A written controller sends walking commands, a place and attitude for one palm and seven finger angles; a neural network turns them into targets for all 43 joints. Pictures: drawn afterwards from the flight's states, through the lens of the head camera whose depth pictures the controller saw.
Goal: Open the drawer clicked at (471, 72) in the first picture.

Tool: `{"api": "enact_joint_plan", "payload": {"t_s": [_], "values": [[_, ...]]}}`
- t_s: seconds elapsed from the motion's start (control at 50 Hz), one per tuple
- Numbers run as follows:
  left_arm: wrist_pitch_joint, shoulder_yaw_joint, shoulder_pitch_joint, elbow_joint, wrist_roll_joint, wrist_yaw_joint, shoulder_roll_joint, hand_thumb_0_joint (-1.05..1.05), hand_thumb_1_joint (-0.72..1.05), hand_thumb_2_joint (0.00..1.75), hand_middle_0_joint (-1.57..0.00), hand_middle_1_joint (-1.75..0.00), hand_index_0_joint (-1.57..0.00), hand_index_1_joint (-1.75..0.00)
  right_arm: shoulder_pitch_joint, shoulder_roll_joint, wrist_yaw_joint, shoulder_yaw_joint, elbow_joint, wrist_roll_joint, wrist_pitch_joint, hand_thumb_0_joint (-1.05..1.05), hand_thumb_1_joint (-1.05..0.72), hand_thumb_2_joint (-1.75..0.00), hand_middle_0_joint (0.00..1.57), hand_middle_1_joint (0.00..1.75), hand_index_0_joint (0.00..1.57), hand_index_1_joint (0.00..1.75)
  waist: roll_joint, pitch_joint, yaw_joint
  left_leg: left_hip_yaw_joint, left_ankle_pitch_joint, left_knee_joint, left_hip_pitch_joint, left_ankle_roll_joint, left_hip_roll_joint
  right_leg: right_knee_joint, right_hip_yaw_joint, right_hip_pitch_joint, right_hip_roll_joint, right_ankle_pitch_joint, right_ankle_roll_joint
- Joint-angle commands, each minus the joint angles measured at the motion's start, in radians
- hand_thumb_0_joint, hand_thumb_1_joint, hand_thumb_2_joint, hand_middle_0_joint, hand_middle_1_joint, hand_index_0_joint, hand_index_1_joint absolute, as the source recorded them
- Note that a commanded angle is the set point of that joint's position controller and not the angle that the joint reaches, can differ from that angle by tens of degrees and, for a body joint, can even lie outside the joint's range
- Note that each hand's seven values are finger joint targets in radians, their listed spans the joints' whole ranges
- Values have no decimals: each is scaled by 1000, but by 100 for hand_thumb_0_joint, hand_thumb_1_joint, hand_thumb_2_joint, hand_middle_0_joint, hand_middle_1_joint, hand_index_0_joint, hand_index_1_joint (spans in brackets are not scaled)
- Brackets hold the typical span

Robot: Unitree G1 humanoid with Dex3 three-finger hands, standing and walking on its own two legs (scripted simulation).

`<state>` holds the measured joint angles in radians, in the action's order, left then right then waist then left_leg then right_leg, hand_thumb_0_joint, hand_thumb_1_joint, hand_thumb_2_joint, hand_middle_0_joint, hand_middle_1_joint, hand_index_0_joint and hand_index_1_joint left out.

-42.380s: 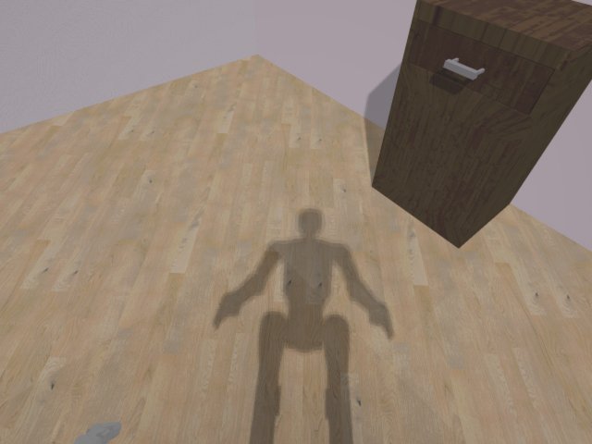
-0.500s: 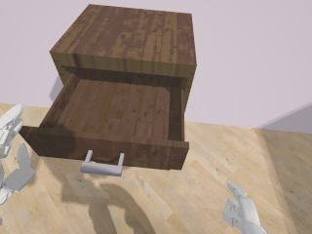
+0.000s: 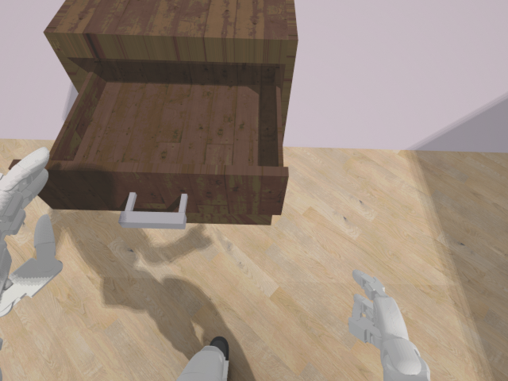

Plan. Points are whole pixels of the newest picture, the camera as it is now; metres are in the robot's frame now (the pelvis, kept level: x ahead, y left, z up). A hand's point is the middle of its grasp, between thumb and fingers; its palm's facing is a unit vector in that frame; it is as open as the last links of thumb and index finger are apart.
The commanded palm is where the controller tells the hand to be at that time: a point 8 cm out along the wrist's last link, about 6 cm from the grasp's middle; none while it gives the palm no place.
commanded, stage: step back with the hand held close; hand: left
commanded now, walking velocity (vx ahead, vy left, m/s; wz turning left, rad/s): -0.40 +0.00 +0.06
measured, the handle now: (155, 209) +0.38 +0.21 -0.03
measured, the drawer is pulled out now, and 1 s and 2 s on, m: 0.30 0.30 0.30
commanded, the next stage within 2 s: stop stepping back and stand still in 0.22 s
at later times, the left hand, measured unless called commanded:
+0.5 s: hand out of the picture +0.04 +0.19 +0.18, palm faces +0.36 -0.78 -0.51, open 7.4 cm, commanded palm -0.02 +0.24 +0.19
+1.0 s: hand out of the picture -0.04 +0.18 +0.18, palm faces +0.49 -0.72 -0.49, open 7.4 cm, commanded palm -0.10 +0.22 +0.19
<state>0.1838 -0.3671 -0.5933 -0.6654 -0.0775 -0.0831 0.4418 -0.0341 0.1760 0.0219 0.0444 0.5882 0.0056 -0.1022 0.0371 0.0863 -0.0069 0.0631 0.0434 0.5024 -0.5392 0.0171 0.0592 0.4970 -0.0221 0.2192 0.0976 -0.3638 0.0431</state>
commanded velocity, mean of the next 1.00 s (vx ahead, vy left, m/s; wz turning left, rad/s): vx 0.05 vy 0.04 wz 0.00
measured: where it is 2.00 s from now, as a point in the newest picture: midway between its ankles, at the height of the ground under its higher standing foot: outside the picture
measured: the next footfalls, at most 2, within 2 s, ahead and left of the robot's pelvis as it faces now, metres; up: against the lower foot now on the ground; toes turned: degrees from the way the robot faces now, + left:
left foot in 0.26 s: -0.03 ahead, +0.10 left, +0.00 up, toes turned +6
left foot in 0.76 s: -0.18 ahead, +0.07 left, +0.00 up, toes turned +10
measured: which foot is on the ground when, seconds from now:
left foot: down 0.00-0.00, up 0.02-0.24, down 0.26-0.50, up 0.52-0.74, down 0.76-0.96, up 0.98-1.00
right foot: down 0.00-0.78, up 0.80-0.92, down 0.94-1.00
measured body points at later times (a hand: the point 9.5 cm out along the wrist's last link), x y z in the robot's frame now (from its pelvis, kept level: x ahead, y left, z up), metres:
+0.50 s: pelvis -0.13 -0.05 +0.00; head -0.11 -0.04 +0.45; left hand +0.01 +0.23 +0.21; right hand +0.08 -0.24 -0.07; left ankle -0.07 +0.09 -0.73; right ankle -0.11 -0.13 -0.73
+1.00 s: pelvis -0.19 -0.08 +0.00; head -0.21 -0.09 +0.45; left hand -0.07 +0.22 +0.21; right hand -0.02 -0.30 -0.09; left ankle -0.22 +0.05 -0.71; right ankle -0.15 -0.14 -0.73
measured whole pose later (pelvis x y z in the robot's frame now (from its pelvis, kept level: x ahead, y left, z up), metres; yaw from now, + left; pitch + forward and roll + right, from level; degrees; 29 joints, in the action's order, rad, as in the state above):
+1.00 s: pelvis -0.19 -0.08 +0.00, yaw +8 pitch -1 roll +1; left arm 0.20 -0.37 -0.64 -0.56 -0.02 -0.17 0.42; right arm -0.28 0.22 0.06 0.01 0.66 0.00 -0.12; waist 0.01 -0.04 0.02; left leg -0.01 0.40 0.74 -0.31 -0.01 0.03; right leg 0.59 -0.12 0.31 0.03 -0.27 0.08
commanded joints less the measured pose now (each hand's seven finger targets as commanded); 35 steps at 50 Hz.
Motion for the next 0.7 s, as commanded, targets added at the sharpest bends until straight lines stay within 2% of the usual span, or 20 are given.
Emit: {"api": "enact_joint_plan", "payload": {"t_s": [0.0, 0.02, 0.06, 0.1, 0.16, 0.2, 0.22, 0.24, 0.26, 0.28, 0.3, 0.34, 0.42, 0.44, 0.48, 0.5, 0.54, 0.58, 0.64, 0.68], "values": [[77, -248, -138, -213, -22, -31, 212, 0, 90, 90, -20, -30, -20, -30, 58, 145, 28, -91, -195, -81, -21, 0, -90, -90, 20, 30, 20, 30, -360, -410, -43, -82, 441, 508, 85, 1, -137, -142, 219, -121, -421, 1052, -6], [76, -220, -200, -160, -22, -37, 189, 0, 90, 90, -20, -30, -20, -30, 54, 140, 38, -85, -185, -78, -22, 0, -90, -90, 20, 30, 20, 30, -304, -351, -38, -23, 515, 712, -15, -8, -154, -107, 185, -92, -462, 1043, 54], [62, -190, -207, -86, -3, -38, 126, 0, 90, 90, -20, -30, -20, -30, 79, 82, 57, -50, -166, -32, -3, 0, -90, -90, 20, 30, 20, 30, -187, -255, -10, -18, 525, 726, -127, 11, -107, -87, 139, -105, -429, 1005, 123], [57, -144, -116, -58, 20, -50, 100, 0, 90, 90, -20, -30, -20, -30, 112, 73, 74, -22, -159, -25, 23, 0, -90, -90, 20, 30, 20, 30, -141, -162, 10, -40, 552, 535, -88, 9, -77, -54, 116, -86, -370, 1070, 104], [48, -103, -26, -104, 37, -77, 92, 0, 90, 90, -20, -30, -20, -30, 49, 115, 97, -34, -146, -14, 42, 0, -90, -90, 20, 30, 20, 30, -121, -194, 44, -76, 349, 66, 49, 21, -77, 21, 81, -176, -289, 1059, 54], [40, -68, -4, -203, 37, -88, 108, 0, 90, 90, -20, -30, -20, -30, 30, 138, 97, -65, -142, -20, 52, 0, -90, -90, 20, 30, 20, 30, -38, -224, 47, -88, -36, -175, 257, 12, -25, 84, 52, -124, -241, 815, 0], [43, -47, -12, -232, 36, -90, 83, 0, 90, 90, -20, -30, -20, -30, 0, 145, 88, -78, -144, -17, 50, 0, -90, -90, 20, 30, 20, 30, 53, -270, 24, 14, -434, -161, 376, -37, 109, 121, 10, -28, -179, 489, -45], [50, -60, 4, -293, 43, -94, 108, 0, 90, 90, -20, -30, -20, -30, -27, 162, 71, -103, -157, -19, 37, 0, -90, -90, 20, 30, 20, 30, 142, -324, 6, 126, -721, -54, 499, -98, 238, 175, 39, 129, -150, 128, -68], [58, -73, -27, -299, 37, -91, 106, 0, 90, 90, -20, -30, -20, -30, -59, 163, 50, -116, -154, -25, 12, 0, -90, -90, 20, 30, 20, 30, 149, -355, 4, 122, -745, -39, 532, -135, 282, 252, 57, 173, -131, -58, -68], [59, -89, -81, -261, 35, -87, 99, 0, 90, 90, -20, -30, -20, -30, -66, 159, 39, -125, -149, -23, -10, 0, -90, -90, 20, 30, 20, 30, 128, -346, 4, 109, -707, -53, 509, -144, 269, 295, 40, 191, -106, -93, -53], [48, -150, -133, -284, 27, -82, 155, 0, 90, 90, -20, -30, -20, -30, -25, 148, 41, -112, -152, 1, -17, 0, -90, -90, 20, 30, 20, 30, 230, -372, -20, 134, -657, -74, 421, -159, 282, 345, 45, 164, -108, -154, -46], [31, -157, -108, -362, 25, -83, 154, 0, 90, 90, -20, -30, -20, -30, -36, 142, 30, -94, -166, 1, -17, 0, -90, -90, 20, 30, 20, 30, 196, -301, 1, 108, -485, -102, 356, -155, 239, 322, 22, 133, -99, -115, -56], [6, -141, -131, -275, 15, -94, 110, 0, 90, 90, -20, -30, -20, -30, -42, 156, 34, -77, -179, -31, -27, 0, -90, -90, 20, 30, 20, 30, 112, -226, 11, 4, 230, -95, 155, -85, 108, -21, -34, -83, -102, 62, -70], [13, -147, -122, -222, 14, -95, 114, 0, 90, 90, -20, -30, -20, -30, -46, 149, 36, -73, -173, -33, -25, 0, -90, -90, 20, 30, 20, 30, 20, -201, 19, -26, 414, -54, 109, -56, 52, -114, -4, -105, -133, 69, -58], [6, -141, -70, -141, 10, -95, 120, 0, 90, 90, -20, -30, -20, -30, -49, 147, 41, -74, -167, -24, -7, 0, -90, -90, 20, 30, 20, 30, -192, -134, 33, -65, 418, 272, 144, -4, -67, -350, 347, 169, -359, -313, 62], [-5, -113, -20, -130, 11, -94, 110, 0, 90, 90, -20, -30, -20, -30, -54, 158, 46, -88, -147, -31, 5, 0, -90, -90, 20, 30, 20, 30, -241, -107, 26, -54, 410, 456, 165, -2, -72, -423, 442, 293, -432, -458, 92], [-3, -77, 0, -54, 23, -82, 79, 0, 90, 90, -20, -30, -20, -30, -62, 155, 51, -81, -122, -14, 12, 0, -90, -90, 20, 30, 20, 30, -195, -77, 47, -38, 334, 558, 99, -14, -58, -378, 341, 300, -412, -349, 74], [8, -69, 12, 2, 34, -79, 82, 0, 90, 90, -20, -30, -20, -30, -60, 142, 54, -68, -120, -7, 12, 0, -90, -90, 20, 30, 20, 30, -189, -101, 46, -79, 299, 436, 123, -18, -45, -340, 204, 269, -359, -295, 58], [20, -26, 44, -26, 53, -88, 66, 0, 90, 90, -20, -30, -20, -30, -56, 142, 71, -63, -131, -7, -9, 0, -90, -90, 20, 30, 20, 30, -186, -94, 22, -134, 416, 197, 204, -52, -59, -343, 191, 247, -356, -346, 56], [27, -34, 38, -90, 59, -102, 74, 0, 90, 90, -20, -30, -20, -30, -96, 147, 72, -64, -124, 1, -34, 0, -90, -90, 20, 30, 20, 30, -147, -135, 28, -156, 412, -29, 285, -72, -67, -301, 181, 174, -330, -328, 43]]}}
